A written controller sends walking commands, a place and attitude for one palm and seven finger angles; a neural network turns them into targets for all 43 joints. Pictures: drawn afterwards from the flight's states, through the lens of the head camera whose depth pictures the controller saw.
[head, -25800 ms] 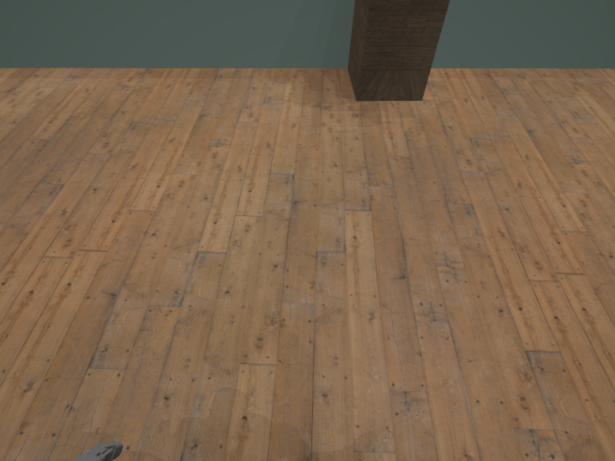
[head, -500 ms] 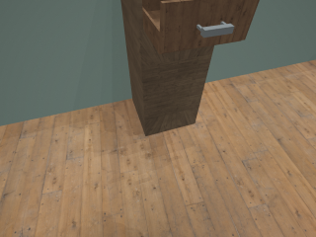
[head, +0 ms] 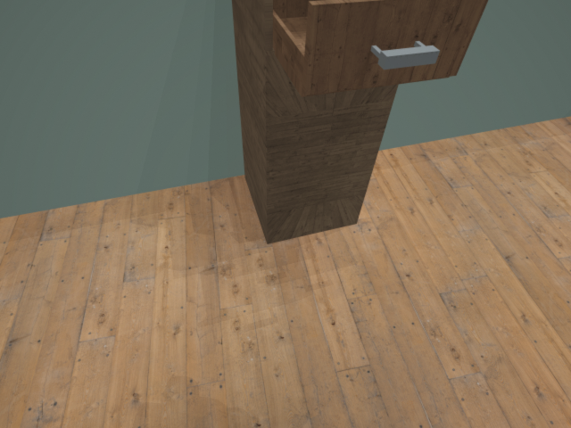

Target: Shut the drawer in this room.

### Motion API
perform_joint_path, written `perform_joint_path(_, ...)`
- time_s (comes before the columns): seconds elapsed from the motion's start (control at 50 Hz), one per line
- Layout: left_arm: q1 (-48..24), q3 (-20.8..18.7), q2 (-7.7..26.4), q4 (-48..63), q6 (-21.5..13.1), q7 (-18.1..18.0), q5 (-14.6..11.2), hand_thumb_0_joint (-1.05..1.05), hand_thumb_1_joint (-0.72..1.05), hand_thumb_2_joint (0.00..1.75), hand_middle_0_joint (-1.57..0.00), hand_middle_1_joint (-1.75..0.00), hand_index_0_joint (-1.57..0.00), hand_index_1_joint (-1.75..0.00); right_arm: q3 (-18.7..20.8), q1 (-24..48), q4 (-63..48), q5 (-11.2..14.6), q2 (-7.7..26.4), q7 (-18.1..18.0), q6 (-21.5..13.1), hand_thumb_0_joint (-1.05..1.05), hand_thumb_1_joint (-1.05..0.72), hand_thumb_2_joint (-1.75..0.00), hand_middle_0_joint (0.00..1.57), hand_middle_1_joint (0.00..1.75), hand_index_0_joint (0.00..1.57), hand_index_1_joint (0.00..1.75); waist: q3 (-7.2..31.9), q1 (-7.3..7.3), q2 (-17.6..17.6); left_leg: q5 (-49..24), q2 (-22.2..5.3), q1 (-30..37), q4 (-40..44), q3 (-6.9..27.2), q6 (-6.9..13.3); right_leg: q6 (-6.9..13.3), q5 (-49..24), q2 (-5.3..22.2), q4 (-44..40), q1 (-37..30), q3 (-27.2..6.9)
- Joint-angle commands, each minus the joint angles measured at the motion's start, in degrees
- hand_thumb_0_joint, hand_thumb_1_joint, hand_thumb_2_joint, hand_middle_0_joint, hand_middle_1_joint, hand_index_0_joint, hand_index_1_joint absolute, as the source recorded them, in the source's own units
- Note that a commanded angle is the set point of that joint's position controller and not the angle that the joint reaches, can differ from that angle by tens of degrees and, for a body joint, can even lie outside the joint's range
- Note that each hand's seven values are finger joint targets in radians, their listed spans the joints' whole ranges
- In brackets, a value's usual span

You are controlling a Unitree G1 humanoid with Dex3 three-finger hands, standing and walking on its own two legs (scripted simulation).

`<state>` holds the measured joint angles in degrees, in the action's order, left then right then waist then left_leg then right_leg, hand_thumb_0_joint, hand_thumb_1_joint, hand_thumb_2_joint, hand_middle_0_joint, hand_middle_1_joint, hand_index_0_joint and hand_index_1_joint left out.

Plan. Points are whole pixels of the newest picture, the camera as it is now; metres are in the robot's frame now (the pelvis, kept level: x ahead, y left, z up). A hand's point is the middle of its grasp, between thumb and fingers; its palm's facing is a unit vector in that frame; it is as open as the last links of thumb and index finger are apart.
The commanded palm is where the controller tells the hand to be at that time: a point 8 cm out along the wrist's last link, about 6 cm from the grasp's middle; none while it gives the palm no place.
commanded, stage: look at it before walking up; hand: left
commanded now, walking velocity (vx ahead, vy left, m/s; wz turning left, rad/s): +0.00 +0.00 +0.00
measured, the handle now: (402, 52) +0.78 -0.19 +0.17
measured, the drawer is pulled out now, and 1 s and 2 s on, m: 0.24 0.24 0.24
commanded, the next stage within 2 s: walk to a spot facing it in 0.14 s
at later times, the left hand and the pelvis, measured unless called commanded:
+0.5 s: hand out of the picture -0.02 +0.19 -0.19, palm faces -0.05 -0.98 -0.18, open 7.4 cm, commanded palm none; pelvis -0.02 +0.02 -0.01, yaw -6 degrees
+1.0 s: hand out of the picture +0.08 +0.20 -0.18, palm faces -0.29 -0.93 -0.23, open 7.4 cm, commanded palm none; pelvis -0.04 +0.02 -0.01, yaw -22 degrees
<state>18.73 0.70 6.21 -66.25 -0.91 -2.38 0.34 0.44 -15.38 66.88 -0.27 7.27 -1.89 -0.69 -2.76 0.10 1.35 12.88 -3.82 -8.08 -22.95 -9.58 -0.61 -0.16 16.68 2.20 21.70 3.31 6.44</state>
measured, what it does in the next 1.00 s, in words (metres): lifts its left foot, turning right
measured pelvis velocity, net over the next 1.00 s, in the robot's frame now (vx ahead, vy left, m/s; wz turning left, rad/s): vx -0.04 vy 0.02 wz -0.39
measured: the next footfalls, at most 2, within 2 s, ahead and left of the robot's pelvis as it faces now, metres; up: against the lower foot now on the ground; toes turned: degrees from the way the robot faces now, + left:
left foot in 1.08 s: +0.04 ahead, +0.13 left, +0.00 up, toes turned -24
right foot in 1.60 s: -0.12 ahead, -0.05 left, +0.00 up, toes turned -52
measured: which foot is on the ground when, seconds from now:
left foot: down 0.00-0.62, up 0.64-1.00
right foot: down 0.00-1.00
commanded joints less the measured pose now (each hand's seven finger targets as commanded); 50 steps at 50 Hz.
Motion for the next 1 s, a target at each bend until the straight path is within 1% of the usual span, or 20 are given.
perform_joint_path(0.0, 4.73, -0.96, 5.45, 0.87, -0.63, -0.43, 0.23, 0.00, 0.90, 0.90, -0.20, -0.30, -0.20, -0.30, 0.98, -3.87, -1.06, -0.11, 4.48, -0.28, -0.59, 0.00, -0.90, -0.90, 0.20, 0.30, 0.20, 0.30, -1.65, -0.26, -0.77, -11.76, -4.47, 2.35, 2.85, 5.40, 1.58, 0.55, -15.89, 5.93, -4.43, 5.45, -4.70)
perform_joint_path(0.22, 3.97, -0.97, 5.94, 1.23, -0.42, -0.34, 0.23, 0.00, 0.90, 0.90, -0.20, -0.30, -0.20, -0.30, 0.92, -4.26, -1.26, -0.11, 4.85, -0.08, -0.69, 0.00, -0.90, -0.90, 0.20, 0.30, 0.20, 0.30, -3.33, -0.13, -1.11, -9.19, -4.21, 0.71, 4.12, 6.12, 1.81, 0.25, -10.97, 5.88, -4.96, 5.90, -4.27)
perform_joint_path(0.32, 0.97, -3.02, 7.94, 3.40, 1.22, 0.21, 0.53, 0.00, 0.90, 0.90, -0.20, -0.30, -0.20, -0.30, 2.71, -3.37, -2.53, -0.35, 6.77, -0.60, 0.54, 0.00, -0.90, -0.90, 0.20, 0.30, 0.20, 0.30, -2.99, -0.73, -1.74, -7.93, -6.26, 0.90, -0.65, 3.71, 1.76, 0.98, -13.20, 4.98, 0.62, 10.95, -6.24)
perform_joint_path(0.4, -1.02, -4.55, 8.11, 6.87, 2.48, 1.11, 0.92, 0.00, 0.90, 0.90, -0.20, -0.30, -0.20, -0.30, 4.66, -1.61, -5.66, -0.52, 9.86, -0.81, 1.06, 0.00, -0.90, -0.90, 0.20, 0.30, 0.20, 0.30, -0.74, -0.70, -5.72, -2.93, -11.83, 0.55, 0.84, 7.21, 4.48, 0.68, -7.52, 1.88, 10.53, 16.87, -5.57)
perform_joint_path(0.44, -2.10, -5.00, 6.90, 8.75, 3.14, 1.62, 1.12, 0.00, 0.90, 0.90, -0.20, -0.30, -0.20, -0.30, 5.51, -1.10, -6.76, -0.76, 11.47, -0.80, 0.72, 0.00, -0.90, -0.90, 0.20, 0.30, 0.20, 0.30, 0.48, -0.89, -11.74, -2.88, -18.50, 0.14, 5.08, 10.97, 8.68, -0.04, 7.14, 0.24, 23.93, 20.40, -2.94)
perform_joint_path(0.48, -3.02, -5.35, 6.29, 10.29, 3.41, 2.01, 1.22, 0.00, 0.90, 0.90, -0.20, -0.30, -0.20, -0.30, 5.77, 0.73, -8.30, -0.99, 11.99, -0.50, 0.53, 0.00, -0.90, -0.90, 0.20, 0.30, 0.20, 0.30, 1.81, -0.63, -12.10, -3.76, -21.41, -0.23, 5.74, 10.56, 11.06, 0.10, 13.96, 1.70, 31.00, 22.13, -3.70)
perform_joint_path(0.54, -1.26, -5.75, 6.06, 11.11, 3.01, 2.50, 1.18, 0.00, 0.90, 0.90, -0.20, -0.30, -0.20, -0.30, 6.08, 5.36, -9.95, -1.35, 12.55, 0.01, 0.67, 0.00, -0.90, -0.90, 0.20, 0.30, 0.20, 0.30, 2.04, 1.45, -9.63, -6.53, -19.72, -4.65, 0.64, 4.05, 8.14, -0.26, 8.84, 1.63, 23.16, 15.56, -2.02)
perform_joint_path(0.56, 1.22, -5.88, 6.59, 10.66, 2.81, 2.50, 1.09, 0.00, 0.90, 0.90, -0.20, -0.30, -0.20, -0.30, 6.08, 6.53, -10.60, -1.20, 12.69, 0.18, 0.87, 0.00, -0.90, -0.90, 0.20, 0.30, 0.20, 0.30, 2.94, 2.70, -7.38, -5.81, -18.42, -5.88, -3.70, 1.82, 6.34, -0.38, 3.48, 1.15, 16.71, 11.65, -1.38)
perform_joint_path(0.58, 3.82, -6.19, 8.25, 10.12, 2.55, 2.34, 1.18, 0.00, 0.90, 0.90, -0.20, -0.30, -0.20, -0.30, 6.04, 7.36, -11.46, -0.96, 12.36, 0.35, 1.19, 0.00, -0.90, -0.90, 0.20, 0.30, 0.20, 0.30, 3.44, 4.22, -1.42, -1.69, -15.90, -9.92, -11.18, -1.14, 3.70, -0.03, -4.48, 1.14, 8.79, 6.57, -2.02)
perform_joint_path(0.6, 4.31, -6.92, 13.81, 10.59, 1.81, 1.79, 1.75, 0.00, 0.90, 0.90, -0.20, -0.30, -0.20, -0.30, 5.47, 6.90, -13.28, -0.54, 8.83, 0.61, 1.72, 0.00, -0.90, -0.90, 0.20, 0.30, 0.20, 0.30, 1.72, 4.50, 15.55, 13.41, -7.44, -19.32, -25.69, -5.86, -1.19, 3.68, -12.91, 11.54, -2.42, 4.11, -19.82)
perform_joint_path(0.62, 4.26, -7.12, 17.21, 11.25, 1.88, 1.20, 1.07, 0.00, 0.90, 0.90, -0.20, -0.30, -0.20, -0.30, 4.84, 10.80, -16.22, -0.37, 7.55, 0.84, 2.25, 0.00, -0.90, -0.90, 0.20, 0.30, 0.20, 0.30, -0.95, 5.75, 18.80, 23.72, -1.63, -24.89, -36.64, 0.27, -2.38, 10.06, -21.12, 19.41, -6.64, 8.55, -31.60)
perform_joint_path(0.64, 3.09, -7.34, 17.05, 12.04, 1.79, 0.78, 0.85, 0.00, 0.90, 0.90, -0.20, -0.30, -0.20, -0.30, 4.85, 12.14, -16.86, -0.38, 8.35, 0.69, 2.95, 0.00, -0.90, -0.90, 0.20, 0.30, 0.20, 0.30, -1.28, 4.99, 14.33, 21.98, -1.56, -24.98, -42.53, 6.77, -1.75, 11.48, -15.97, 18.71, -7.66, 11.12, -33.09)
perform_joint_path(0.66, -0.67, -7.39, 16.90, 12.82, 1.84, 0.70, 0.94, 0.00, 0.90, 0.90, -0.20, -0.30, -0.20, -0.30, 5.01, 12.46, -16.71, -0.50, 8.84, 0.75, 3.00, 0.00, -0.90, -0.90, 0.20, 0.30, 0.20, 0.30, -2.41, 3.39, 12.55, 18.14, -1.82, -26.90, -45.39, 8.96, -1.59, 11.64, -13.14, 17.11, -6.51, 10.95, -31.86)
perform_joint_path(0.68, -3.53, -7.28, 15.60, 13.89, 1.88, 0.64, 0.87, 0.00, 0.90, 0.90, -0.20, -0.30, -0.20, -0.30, 5.04, 11.13, -16.18, -0.72, 9.75, 0.76, 2.80, 0.00, -0.90, -0.90, 0.20, 0.30, 0.20, 0.30, -1.03, 1.89, 7.60, 14.27, -2.66, -26.67, -45.38, 10.05, -1.81, 11.01, -13.82, 15.37, -4.46, 9.27, -28.61)
perform_joint_path(0.7, -4.49, -7.09, 15.58, 14.74, 1.66, 0.92, 0.80, 0.00, 0.90, 0.90, -0.20, -0.30, -0.20, -0.30, 4.89, 10.67, -15.83, -0.85, 9.75, 0.91, 2.61, 0.00, -0.90, -0.90, 0.20, 0.30, 0.20, 0.30, 0.77, 1.52, 5.63, 11.70, -2.33, -25.39, -44.54, 9.66, -2.35, 10.14, -16.83, 13.29, -2.81, 8.08, -25.60)
perform_joint_path(0.76, -3.14, -7.17, 16.79, 14.83, 1.20, 1.25, 0.75, 0.00, 0.90, 0.90, -0.20, -0.30, -0.20, -0.30, 4.34, 11.00, -16.26, -0.75, 9.94, 0.75, 2.34, 0.00, -0.90, -0.90, 0.20, 0.30, 0.20, 0.30, 5.61, 2.15, 4.53, 11.17, -0.78, -23.98, -39.70, 9.28, -3.41, 10.17, -27.31, 11.27, 0.42, 1.58, -23.56)
perform_joint_path(0.8, -1.81, -7.29, 17.47, 14.89, 1.31, 1.37, 0.73, 0.00, 0.90, 0.90, -0.20, -0.30, -0.20, -0.30, 4.13, 12.37, -17.25, -0.60, 10.13, 0.62, 2.37, 0.00, -0.90, -0.90, 0.20, 0.30, 0.20, 0.30, 6.27, 3.00, 4.39, 11.41, 0.05, -23.58, -37.29, 9.25, -3.68, 10.30, -30.08, 10.73, 1.07, -0.11, -24.30)
perform_joint_path(0.92, -3.06, -7.59, 19.36, 16.61, 2.00, 1.56, 1.15, 0.00, 0.90, 0.90, -0.20, -0.30, -0.20, -0.30, 3.61, 14.45, -19.92, -0.12, 10.88, 0.37, 1.99, 0.00, -0.90, -0.90, 0.20, 0.30, 0.20, 0.30, 6.41, 3.24, 6.85, 13.70, 1.57, -19.20, -27.86, 9.81, -3.22, 11.47, -28.14, 10.07, 0.90, 2.02, -28.87)
perform_joint_path(0.96, -4.60, -7.70, 20.04, 17.45, 2.35, 1.76, 1.17, 0.00, 0.90, 0.90, -0.20, -0.30, -0.20, -0.30, 3.51, 13.49, -20.37, 0.11, 11.06, 0.26, 1.75, 0.00, -0.90, -0.90, 0.20, 0.30, 0.20, 0.30, 6.24, 2.64, 6.94, 13.66, 2.53, -14.69, -22.17, 9.60, -2.67, 10.89, -27.07, 9.38, 0.98, 5.26, -30.26)
perform_joint_path(0.98, -6.31, -7.64, 20.13, 17.66, 2.56, 1.78, 1.22, 0.00, 0.90, 0.90, -0.20, -0.30, -0.20, -0.30, 3.49, 11.36, -20.11, 0.26, 11.10, 0.20, 1.60, 0.00, -0.90, -0.90, 0.20, 0.30, 0.20, 0.30, 6.21, 1.26, 6.70, 12.31, 2.64, -11.34, -17.62, 9.40, -2.49, 9.87, -25.52, 9.14, 1.60, 7.58, -30.23)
